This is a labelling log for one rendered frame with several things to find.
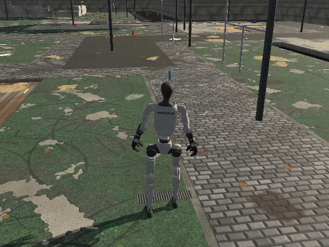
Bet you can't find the robot left foot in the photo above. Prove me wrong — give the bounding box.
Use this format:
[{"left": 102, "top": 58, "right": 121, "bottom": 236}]
[{"left": 145, "top": 204, "right": 153, "bottom": 218}]

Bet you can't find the robot left upper arm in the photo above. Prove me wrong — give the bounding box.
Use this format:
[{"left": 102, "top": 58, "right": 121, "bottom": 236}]
[{"left": 139, "top": 103, "right": 156, "bottom": 131}]

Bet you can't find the robot left hand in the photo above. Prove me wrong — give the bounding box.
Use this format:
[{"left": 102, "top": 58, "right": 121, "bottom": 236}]
[{"left": 132, "top": 141, "right": 143, "bottom": 152}]

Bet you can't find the robot right hand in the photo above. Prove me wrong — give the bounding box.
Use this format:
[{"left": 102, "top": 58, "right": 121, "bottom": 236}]
[{"left": 186, "top": 144, "right": 198, "bottom": 156}]

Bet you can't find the robot right upper arm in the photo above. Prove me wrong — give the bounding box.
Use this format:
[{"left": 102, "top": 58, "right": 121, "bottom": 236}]
[{"left": 177, "top": 105, "right": 191, "bottom": 134}]

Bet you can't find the humanoid robot torso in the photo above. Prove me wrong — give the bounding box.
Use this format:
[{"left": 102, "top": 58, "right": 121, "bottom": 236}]
[{"left": 154, "top": 101, "right": 178, "bottom": 154}]

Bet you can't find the robot right forearm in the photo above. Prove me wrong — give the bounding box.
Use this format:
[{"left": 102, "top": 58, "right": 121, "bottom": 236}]
[{"left": 186, "top": 126, "right": 196, "bottom": 147}]

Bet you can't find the robot left forearm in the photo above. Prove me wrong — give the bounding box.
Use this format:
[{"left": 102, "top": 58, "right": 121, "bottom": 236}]
[{"left": 133, "top": 123, "right": 144, "bottom": 143}]

